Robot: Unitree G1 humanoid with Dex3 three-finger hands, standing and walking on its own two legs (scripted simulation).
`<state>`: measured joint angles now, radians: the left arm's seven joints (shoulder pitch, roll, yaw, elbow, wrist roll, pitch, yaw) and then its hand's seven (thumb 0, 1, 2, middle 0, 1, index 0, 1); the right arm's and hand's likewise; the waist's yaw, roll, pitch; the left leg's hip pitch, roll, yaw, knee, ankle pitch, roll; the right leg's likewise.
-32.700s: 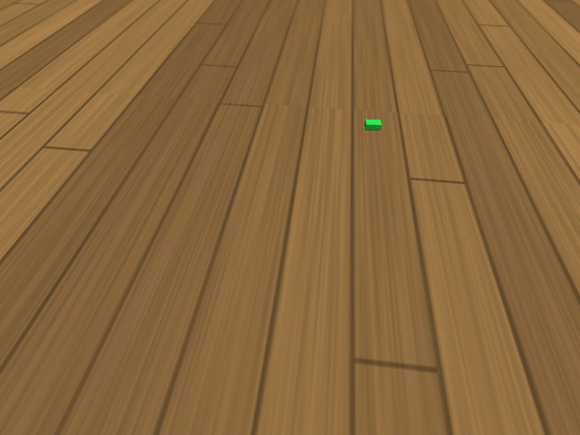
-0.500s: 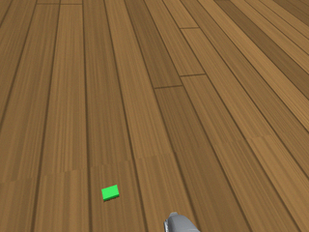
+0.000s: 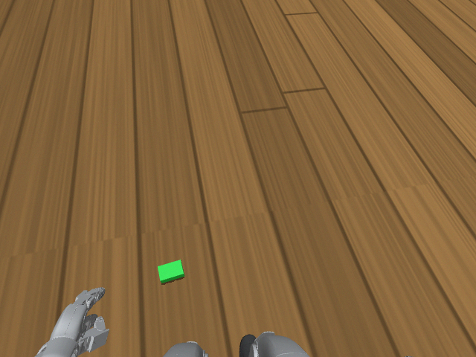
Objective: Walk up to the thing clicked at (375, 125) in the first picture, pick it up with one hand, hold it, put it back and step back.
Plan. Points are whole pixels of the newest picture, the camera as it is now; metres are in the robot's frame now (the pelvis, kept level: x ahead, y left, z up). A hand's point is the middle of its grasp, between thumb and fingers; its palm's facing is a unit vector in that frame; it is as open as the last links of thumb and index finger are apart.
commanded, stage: walk up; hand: left
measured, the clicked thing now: (171, 271) +0.47 +0.24 -0.74
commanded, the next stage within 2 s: stand in 1.70 s
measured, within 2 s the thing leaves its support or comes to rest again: neither
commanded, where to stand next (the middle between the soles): +0.09 +0.02 m, yaw -3 degrees
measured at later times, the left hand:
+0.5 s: hand out of the picture -0.07 +0.27 -0.12, palm faces -0.01 -0.88 -0.48, open 7.4 cm
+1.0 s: hand out of the picture +0.03 +0.27 -0.16, palm faces -0.07 -0.92 -0.39, open 7.4 cm
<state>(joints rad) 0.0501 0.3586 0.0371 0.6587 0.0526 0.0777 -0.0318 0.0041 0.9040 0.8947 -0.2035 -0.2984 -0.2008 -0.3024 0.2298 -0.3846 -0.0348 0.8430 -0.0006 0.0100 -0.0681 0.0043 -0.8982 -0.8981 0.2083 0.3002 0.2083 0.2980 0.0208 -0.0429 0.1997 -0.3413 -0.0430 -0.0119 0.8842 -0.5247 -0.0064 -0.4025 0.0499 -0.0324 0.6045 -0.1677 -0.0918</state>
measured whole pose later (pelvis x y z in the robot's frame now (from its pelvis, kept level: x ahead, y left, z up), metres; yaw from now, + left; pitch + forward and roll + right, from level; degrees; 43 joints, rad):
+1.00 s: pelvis -0.05 +0.00 -0.01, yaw -2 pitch -3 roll -1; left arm 0.24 0.39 0.04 0.90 0.03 -0.01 -0.01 0.00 0.91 0.89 -0.20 -0.30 -0.20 -0.30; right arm 0.14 -0.37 -0.04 0.87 -0.01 0.01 0.01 0.01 -0.90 -0.90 0.21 0.30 0.21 0.30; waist 0.01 0.02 0.12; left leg -0.45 0.06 -0.02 0.76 -0.28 -0.01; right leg -0.31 0.01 -0.02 0.76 -0.40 -0.02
